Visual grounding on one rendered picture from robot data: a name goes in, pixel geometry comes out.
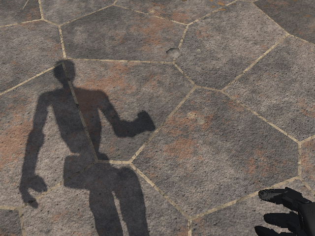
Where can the right robot hand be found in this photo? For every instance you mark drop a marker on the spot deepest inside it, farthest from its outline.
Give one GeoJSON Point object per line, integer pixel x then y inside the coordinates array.
{"type": "Point", "coordinates": [301, 224]}

